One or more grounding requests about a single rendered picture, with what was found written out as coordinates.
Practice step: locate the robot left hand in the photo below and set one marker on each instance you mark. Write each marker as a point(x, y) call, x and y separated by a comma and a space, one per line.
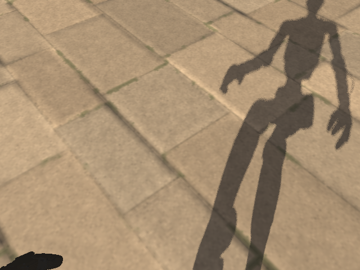
point(32, 261)

